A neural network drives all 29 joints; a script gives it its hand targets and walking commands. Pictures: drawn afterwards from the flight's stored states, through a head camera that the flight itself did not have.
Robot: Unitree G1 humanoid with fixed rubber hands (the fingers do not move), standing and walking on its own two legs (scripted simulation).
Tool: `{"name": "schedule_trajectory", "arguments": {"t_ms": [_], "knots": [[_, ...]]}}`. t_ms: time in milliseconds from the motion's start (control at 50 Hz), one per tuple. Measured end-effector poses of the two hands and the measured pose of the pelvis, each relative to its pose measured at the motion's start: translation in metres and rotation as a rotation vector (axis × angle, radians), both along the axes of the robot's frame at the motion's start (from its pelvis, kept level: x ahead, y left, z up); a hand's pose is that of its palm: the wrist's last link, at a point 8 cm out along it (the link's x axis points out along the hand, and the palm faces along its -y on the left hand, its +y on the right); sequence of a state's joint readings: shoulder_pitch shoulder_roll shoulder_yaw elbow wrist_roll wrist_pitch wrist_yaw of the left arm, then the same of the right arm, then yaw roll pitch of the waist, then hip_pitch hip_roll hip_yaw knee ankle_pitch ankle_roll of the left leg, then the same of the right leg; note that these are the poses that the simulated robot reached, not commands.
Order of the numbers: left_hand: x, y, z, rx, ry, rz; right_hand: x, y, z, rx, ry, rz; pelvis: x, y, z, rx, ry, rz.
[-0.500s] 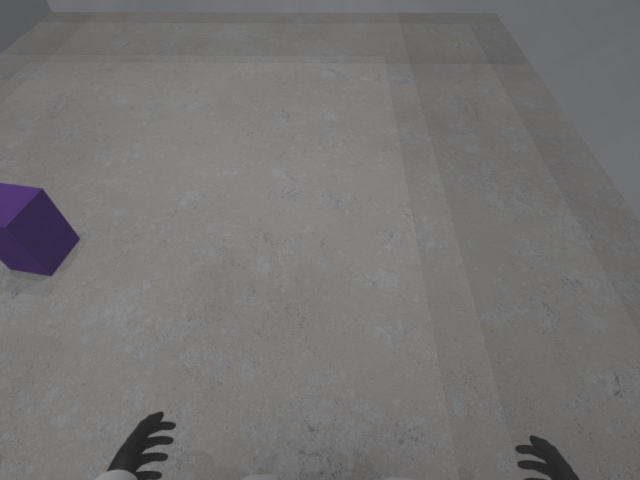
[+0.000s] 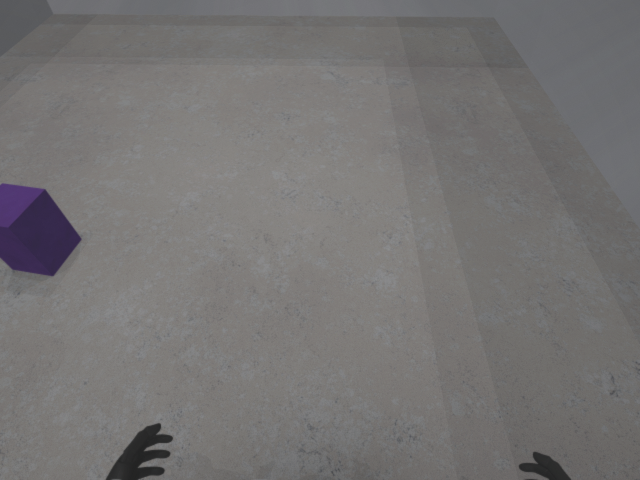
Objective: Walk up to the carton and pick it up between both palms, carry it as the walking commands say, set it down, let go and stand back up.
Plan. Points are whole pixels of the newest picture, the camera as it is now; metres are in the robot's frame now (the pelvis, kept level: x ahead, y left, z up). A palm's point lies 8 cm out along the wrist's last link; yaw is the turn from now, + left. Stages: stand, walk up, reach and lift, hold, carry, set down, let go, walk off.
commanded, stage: stand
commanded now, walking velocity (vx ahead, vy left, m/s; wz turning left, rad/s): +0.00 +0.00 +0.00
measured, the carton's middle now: (28, 230) +0.98 +1.16 -0.62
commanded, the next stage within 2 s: walk up in 0.04 s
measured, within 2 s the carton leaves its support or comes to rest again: neither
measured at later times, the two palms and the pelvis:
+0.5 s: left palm out of the picture +0.05 +0.30 -0.12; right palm out of the picture +0.09 -0.23 -0.11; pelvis -0.02 +0.02 +0.00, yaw +9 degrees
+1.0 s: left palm out of the picture -0.15 +0.26 -0.10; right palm out of the picture +0.13 -0.21 -0.12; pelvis -0.05 +0.01 +0.01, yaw +25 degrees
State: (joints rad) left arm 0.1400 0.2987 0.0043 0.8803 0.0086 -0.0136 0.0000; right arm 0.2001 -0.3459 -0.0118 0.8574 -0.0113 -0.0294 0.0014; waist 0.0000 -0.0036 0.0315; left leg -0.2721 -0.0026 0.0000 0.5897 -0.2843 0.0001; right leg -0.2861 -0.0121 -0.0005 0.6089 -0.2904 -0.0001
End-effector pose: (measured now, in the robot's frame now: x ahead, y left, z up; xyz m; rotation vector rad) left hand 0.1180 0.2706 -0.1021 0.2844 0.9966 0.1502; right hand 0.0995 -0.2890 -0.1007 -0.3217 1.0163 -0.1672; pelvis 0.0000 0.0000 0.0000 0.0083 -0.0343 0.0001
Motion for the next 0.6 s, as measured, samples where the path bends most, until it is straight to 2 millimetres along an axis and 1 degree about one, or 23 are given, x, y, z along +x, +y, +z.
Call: {"name": "schedule_trajectory", "arguments": {"t_ms": [120,260,320,360,400,420,480,520,600], "knots": [[-0.003,0.002,-0.001,-0.004,0.017,0.004,-0.004,0.001,0.001,-0.003,0.018,-0.006,0.000,0.002,0.002,-0.002,0.003,0.000],[-0.004,0.005,0.000,-0.007,0.019,0.023,-0.004,0.003,0.001,0.002,0.042,0.004,0.000,0.003,0.004,-0.008,0.001,0.014],[-0.018,0.014,-0.004,-0.015,0.026,0.079,0.001,0.013,-0.001,0.002,0.091,0.034,-0.003,0.008,0.003,-0.017,0.006,0.069],[-0.031,0.021,-0.010,-0.025,0.047,0.111,0.005,0.024,-0.003,0.006,0.105,0.059,-0.005,0.013,0.001,-0.021,0.004,0.098],[-0.042,0.028,-0.020,-0.034,0.067,0.137,0.007,0.037,-0.008,0.009,0.108,0.076,-0.007,0.020,-0.005,-0.031,-0.002,0.117],[-0.048,0.031,-0.023,-0.039,0.079,0.149,0.006,0.043,-0.010,0.015,0.111,0.081,-0.009,0.022,-0.006,-0.029,-0.006,0.125],[-0.061,0.032,-0.023,-0.049,0.105,0.177,-0.004,0.058,-0.011,0.036,0.139,0.087,-0.015,0.022,-0.002,-0.039,-0.009,0.147],[-0.068,0.031,-0.022,-0.054,0.108,0.194,-0.009,0.065,-0.011,0.045,0.163,0.093,-0.019,0.020,0.002,-0.045,-0.006,0.163],[-0.082,0.026,-0.019,-0.053,0.118,0.221,-0.014,0.068,-0.013,0.061,0.186,0.115,-0.027,0.013,0.004,-0.043,0.009,0.192]]}}
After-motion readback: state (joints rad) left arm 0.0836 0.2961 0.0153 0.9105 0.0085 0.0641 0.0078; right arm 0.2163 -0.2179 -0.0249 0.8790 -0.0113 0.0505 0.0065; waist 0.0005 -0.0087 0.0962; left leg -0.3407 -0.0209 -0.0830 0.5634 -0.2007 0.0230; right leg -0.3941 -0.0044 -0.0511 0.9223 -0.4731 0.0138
